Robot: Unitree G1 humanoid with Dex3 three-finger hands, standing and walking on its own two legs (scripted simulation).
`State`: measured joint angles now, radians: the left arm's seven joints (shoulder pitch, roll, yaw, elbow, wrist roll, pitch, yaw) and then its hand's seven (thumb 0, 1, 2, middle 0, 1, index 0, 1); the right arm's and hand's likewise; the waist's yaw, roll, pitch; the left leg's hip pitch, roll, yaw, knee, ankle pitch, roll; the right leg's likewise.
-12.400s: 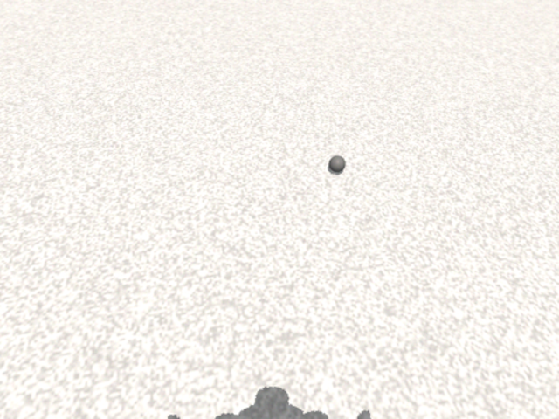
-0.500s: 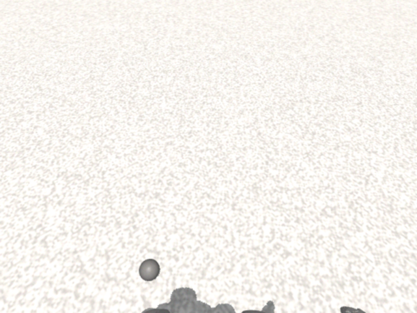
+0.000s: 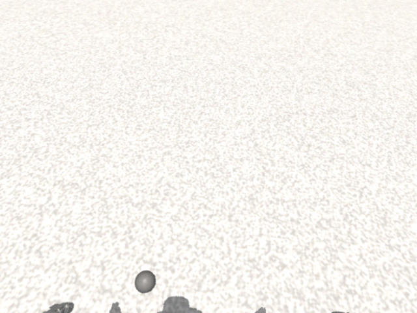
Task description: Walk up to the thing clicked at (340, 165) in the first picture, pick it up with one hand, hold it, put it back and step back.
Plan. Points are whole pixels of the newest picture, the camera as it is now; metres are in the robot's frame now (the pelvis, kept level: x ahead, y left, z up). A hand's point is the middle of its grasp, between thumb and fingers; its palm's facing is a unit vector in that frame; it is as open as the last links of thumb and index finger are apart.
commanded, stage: walk up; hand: left
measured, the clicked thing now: (145, 281) +0.36 +0.23 -0.74
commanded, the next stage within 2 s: stand in 0.66 s
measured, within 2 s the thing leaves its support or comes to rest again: neither
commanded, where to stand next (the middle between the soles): +0.00 +0.00 m, yaw +0 degrees
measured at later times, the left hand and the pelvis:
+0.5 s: hand out of the picture +0.07 +0.26 -0.16, palm faces +0.02 -0.94 -0.33, open 7.4 cm; pelvis +0.00 +0.01 +0.00, yaw +1 degrees
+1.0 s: hand out of the picture +0.08 +0.26 -0.15, palm faces -0.01 -0.94 -0.34, open 7.4 cm; pelvis +0.00 +0.01 +0.00, yaw +1 degrees
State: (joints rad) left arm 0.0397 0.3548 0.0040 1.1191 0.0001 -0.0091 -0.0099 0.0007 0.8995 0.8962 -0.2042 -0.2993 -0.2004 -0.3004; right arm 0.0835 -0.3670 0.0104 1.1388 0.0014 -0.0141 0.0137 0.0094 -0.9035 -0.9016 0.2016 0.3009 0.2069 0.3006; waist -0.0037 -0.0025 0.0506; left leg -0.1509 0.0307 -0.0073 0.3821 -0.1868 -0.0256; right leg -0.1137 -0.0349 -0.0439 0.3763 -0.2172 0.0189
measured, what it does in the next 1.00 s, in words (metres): stands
